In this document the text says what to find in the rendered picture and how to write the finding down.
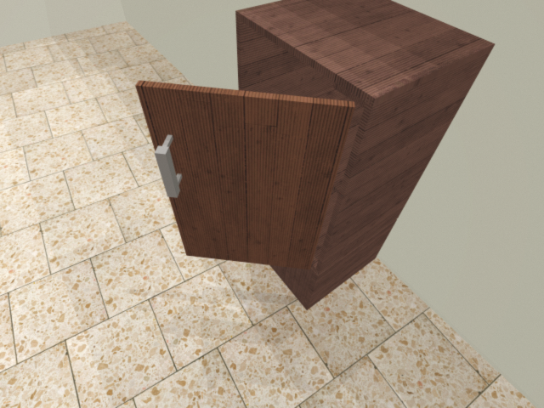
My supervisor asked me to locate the cupboard door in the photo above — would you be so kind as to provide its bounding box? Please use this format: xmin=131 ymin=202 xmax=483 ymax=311
xmin=135 ymin=80 xmax=354 ymax=269

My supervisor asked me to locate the handle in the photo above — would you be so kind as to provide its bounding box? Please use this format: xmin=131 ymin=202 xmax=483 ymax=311
xmin=155 ymin=134 xmax=182 ymax=198

